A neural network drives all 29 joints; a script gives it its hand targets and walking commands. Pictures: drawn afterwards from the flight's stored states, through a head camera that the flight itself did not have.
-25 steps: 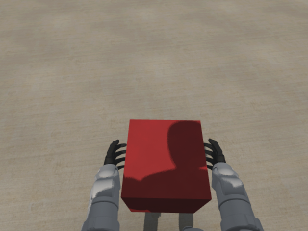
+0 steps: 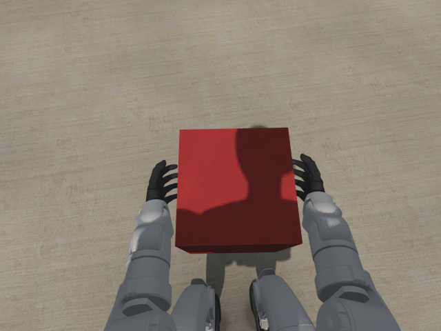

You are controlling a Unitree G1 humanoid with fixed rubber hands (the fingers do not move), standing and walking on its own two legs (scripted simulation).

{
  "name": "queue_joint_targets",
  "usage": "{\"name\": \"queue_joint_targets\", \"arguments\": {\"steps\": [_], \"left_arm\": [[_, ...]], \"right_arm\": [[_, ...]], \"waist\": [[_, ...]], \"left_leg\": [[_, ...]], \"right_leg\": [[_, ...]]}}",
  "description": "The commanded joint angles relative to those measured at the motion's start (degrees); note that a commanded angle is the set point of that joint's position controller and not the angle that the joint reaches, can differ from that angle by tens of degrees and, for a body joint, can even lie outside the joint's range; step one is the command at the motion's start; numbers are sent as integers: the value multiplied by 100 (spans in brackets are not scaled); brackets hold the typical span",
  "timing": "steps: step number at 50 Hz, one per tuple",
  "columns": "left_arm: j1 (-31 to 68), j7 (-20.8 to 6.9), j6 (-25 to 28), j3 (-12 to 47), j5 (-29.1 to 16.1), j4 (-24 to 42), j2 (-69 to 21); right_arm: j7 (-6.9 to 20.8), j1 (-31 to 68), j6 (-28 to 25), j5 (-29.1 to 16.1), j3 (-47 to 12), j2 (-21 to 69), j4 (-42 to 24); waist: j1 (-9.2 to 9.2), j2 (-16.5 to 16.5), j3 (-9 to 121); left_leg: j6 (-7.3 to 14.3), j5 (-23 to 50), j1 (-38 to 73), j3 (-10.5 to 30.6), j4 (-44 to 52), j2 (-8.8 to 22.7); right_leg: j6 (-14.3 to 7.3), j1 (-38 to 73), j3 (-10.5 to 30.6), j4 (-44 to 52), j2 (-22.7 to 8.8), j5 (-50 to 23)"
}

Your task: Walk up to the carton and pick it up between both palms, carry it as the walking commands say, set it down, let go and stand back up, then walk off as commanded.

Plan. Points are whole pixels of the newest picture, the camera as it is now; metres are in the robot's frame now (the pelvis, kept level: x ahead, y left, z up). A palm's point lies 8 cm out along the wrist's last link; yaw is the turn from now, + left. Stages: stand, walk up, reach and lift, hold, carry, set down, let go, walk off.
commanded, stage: set down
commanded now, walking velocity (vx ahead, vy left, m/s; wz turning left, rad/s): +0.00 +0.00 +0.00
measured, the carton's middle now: (233, 198) +0.38 -0.02 -0.12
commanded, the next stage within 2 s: none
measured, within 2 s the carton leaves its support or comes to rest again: neither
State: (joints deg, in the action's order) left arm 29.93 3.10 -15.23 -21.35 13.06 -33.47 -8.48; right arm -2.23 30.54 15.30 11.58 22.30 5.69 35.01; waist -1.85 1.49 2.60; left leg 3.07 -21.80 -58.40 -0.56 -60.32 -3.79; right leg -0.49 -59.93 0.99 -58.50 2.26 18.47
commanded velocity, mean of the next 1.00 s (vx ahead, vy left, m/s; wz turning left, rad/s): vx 0.00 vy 0.00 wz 0.00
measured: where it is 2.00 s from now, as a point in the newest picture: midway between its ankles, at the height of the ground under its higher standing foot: (237, 329)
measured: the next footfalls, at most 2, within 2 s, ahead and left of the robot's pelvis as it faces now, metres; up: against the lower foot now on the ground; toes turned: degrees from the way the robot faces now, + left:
none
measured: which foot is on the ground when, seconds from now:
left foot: down 0.00-1.00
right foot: down 0.00-1.00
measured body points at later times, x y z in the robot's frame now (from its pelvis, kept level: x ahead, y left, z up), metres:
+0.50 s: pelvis -0.01 -0.01 -0.07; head +0.18 -0.01 +0.34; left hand +0.41 +0.12 -0.15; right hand +0.38 -0.18 -0.15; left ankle +0.06 +0.08 -0.66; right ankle +0.09 -0.11 -0.66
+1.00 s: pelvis -0.03 +0.00 -0.15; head +0.20 +0.00 +0.24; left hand +0.43 +0.12 -0.24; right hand +0.40 -0.18 -0.24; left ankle +0.06 +0.08 -0.66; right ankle +0.09 -0.11 -0.66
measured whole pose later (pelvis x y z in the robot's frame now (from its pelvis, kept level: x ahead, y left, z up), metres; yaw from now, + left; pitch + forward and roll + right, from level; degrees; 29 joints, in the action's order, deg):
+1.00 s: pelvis -0.03 +0.00 -0.15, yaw +0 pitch +35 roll -1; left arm 48.4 6.3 -12.2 -14.0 3.7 -45.7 1.7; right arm -7.8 44.4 12.2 1.0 20.2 -0.1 41.7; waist -2.4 1.2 6.1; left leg 2.8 -30.7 -100.2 -1.3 -95.8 -3.8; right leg 0.0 -101.7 0.0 -93.2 3.8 26.8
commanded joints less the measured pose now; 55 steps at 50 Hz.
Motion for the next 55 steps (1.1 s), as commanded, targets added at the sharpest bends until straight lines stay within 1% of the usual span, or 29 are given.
{"name": "queue_joint_targets", "arguments": {"steps": [1,4,8,12,13,14,15,19,20,21,23,25,26,27,28,29,30,31,33,34,35,36,38,39,41,48,52,54,55], "left_arm": [[3893,-1254,237,3539,-704,17,-5450],[3978,-1302,280,3532,-740,-128,-5489],[3809,-1164,317,3487,-741,-144,-5441],[4140,-1145,337,3706,-912,-58,-5423],[4220,-1127,351,3503,-889,-187,-5267],[4196,-1142,306,3509,-896,-313,-5310],[4135,-1122,287,3361,-759,-409,-5225],[4517,-1143,484,3668,-1047,131,-5029],[4207,-1123,456,3596,-1017,-102,-5027],[4325,-1103,469,3672,-1043,-23,-5059],[4216,-1094,481,3578,-1045,-207,-4949],[4375,-1055,489,3583,-1118,-240,-5058],[4365,-1037,524,3535,-1093,-171,-4847],[4327,-1022,509,3674,-1164,-212,-4947],[4380,-987,532,3513,-1112,-233,-4877],[4373,-955,553,3504,-1112,-275,-4903],[4471,-946,544,3586,-1093,-261,-4718],[4394,-912,561,3573,-1132,-299,-4787],[4481,-870,595,3575,-1174,-288,-4672],[4554,-886,618,3608,-1242,-281,-4735],[4669,-852,642,3632,-1273,-252,-4737],[4826,-814,644,3610,-1290,-9,-4692],[4944,-768,610,3585,-1296,-197,-4401],[4816,-755,595,3546,-1263,-315,-4384],[5006,-710,614,3622,-1358,-321,-4386],[5436,-634,564,3504,-1364,-475,-4326],[5898,-642,572,3447,-1433,-413,-4358],[6030,-594,579,3481,-1447,-292,-4291],[5950,-634,507,3533,-1388,-651,-4343]], "right_arm": [[1297,3478,-141,-627,-3183,5812,81],[1232,3615,-193,-656,-3219,5904,-69],[1264,3745,-207,-860,-3409,5855,-91],[1202,3863,-235,-899,-3375,5829,-118],[1159,3967,-226,-949,-3352,5837,-23],[1122,3927,-211,-858,-3253,5698,12],[1110,4124,-204,-974,-3373,5812,-17],[957,3865,-258,-1013,-3537,5958,-122],[942,3909,-285,-1148,-3710,6012,-257],[903,3788,-345,-1108,-3541,5900,-186],[812,3919,-381,-1163,-3566,5863,-213],[786,3940,-384,-1103,-3503,5596,-122],[781,4073,-395,-1236,-3589,5726,-141],[736,3966,-429,-1177,-3584,5584,-340],[759,4086,-441,-1250,-3565,5443,-150],[750,4105,-475,-1270,-3512,5430,-203],[696,4419,-510,-1385,-3558,5357,-383],[686,4142,-492,-1245,-3482,5341,-251],[643,4324,-548,-1389,-3453,5336,-314],[581,4329,-526,-1280,-3430,5305,-231],[601,4337,-565,-1340,-3515,5266,-309],[613,4471,-538,-1430,-3519,5136,-259],[581,4693,-556,-1460,-3437,5047,-282],[564,4518,-518,-1445,-3453,5189,-205],[525,4740,-548,-1387,-3345,5040,-200],[489,5453,-551,-1582,-3253,4991,-285],[458,5534,-493,-1440,-3071,4859,10],[494,5669,-493,-1668,-3111,5039,1],[447,5694,-493,-1554,-2982,4889,43]], "waist": [[-156,-104,4478],[-250,-95,4753],[9,-21,5057],[-257,-208,5371],[-134,-198,4962],[-239,-132,5048],[59,-67,4938],[-178,-282,5882],[25,-264,6018],[-239,-84,5733],[-79,-109,5818],[-206,-123,5493],[-9,-150,5789],[-267,-139,6061],[3,65,5741],[-152,46,5603],[-3,101,5794],[-209,-63,5884],[-97,145,6006],[-302,-84,6058],[-308,-3,6082],[-82,32,6307],[-125,126,6058],[-50,-68,6011],[-249,-69,6160],[-112,20,6338],[-308,-43,6166],[-97,125,6475],[-325,167,6424]], "left_leg": [[-178,635,1629,816,724,-220],[-157,866,1227,703,356,-291],[-158,914,1155,761,138,-311],[-169,940,1071,830,-128,-343],[-141,682,693,793,-195,-332],[-161,597,601,740,-231,-355],[-126,516,444,688,-337,-384],[-96,923,31,581,-787,-447],[-81,1058,154,562,-864,-446],[-118,1161,99,587,-955,-475],[-134,960,-171,585,-1054,-505],[-161,930,-241,600,-1111,-499],[-133,887,-354,562,-1134,-489],[-164,997,-203,614,-1260,-516],[-198,961,-438,536,-1272,-519],[-180,938,-388,592,-1327,-526],[-180,898,-594,571,-1434,-493],[-182,986,-420,597,-1441,-527],[-215,961,-578,516,-1604,-504],[-228,824,-809,562,-1714,-538],[-227,902,-683,511,-1738,-547],[-253,757,-680,444,-1773,-554],[-256,711,-974,490,-1859,-520],[-227,571,-926,463,-1877,-538],[-250,627,-913,500,-2045,-551],[-243,435,-1047,458,-2331,-540],[-298,336,-1515,377,-2622,-567],[-274,355,-1393,327,-2703,-563],[-276,188,-1461,400,-2741,-560]], "right_leg": [[5,1742,284,173,508,-567],[8,1655,343,-70,519,-798],[47,1175,282,-453,583,-693],[68,920,197,-668,601,-734],[62,790,275,-693,577,-529],[62,761,229,-689,585,-480],[79,675,309,-762,582,-354],[127,1037,337,-1004,638,-998],[173,874,282,-1149,663,-1043],[170,662,316,-1186,658,-1111],[170,661,345,-1216,681,-944],[154,282,298,-1342,691,-815],[170,358,238,-1474,705,-862],[183,272,178,-1551,725,-936],[136,126,257,-1607,711,-882],[128,-30,254,-1630,712,-838],[145,-27,278,-1735,695,-845],[174,-134,162,-1788,741,-883],[180,-234,177,-1931,759,-853],[172,-89,193,-1908,745,-817],[201,-295,109,-2045,766,-873],[149,-254,157,-2090,764,-645],[144,-486,100,-2231,784,-687],[198,-455,74,-2195,795,-551],[184,-705,35,-2347,811,-499],[176,-1144,-79,-2746,815,-275],[185,-1394,-94,-2905,801,-241],[163,-1351,-64,-3011,820,-196],[175,-1430,-115,-3070,818,-106]]}}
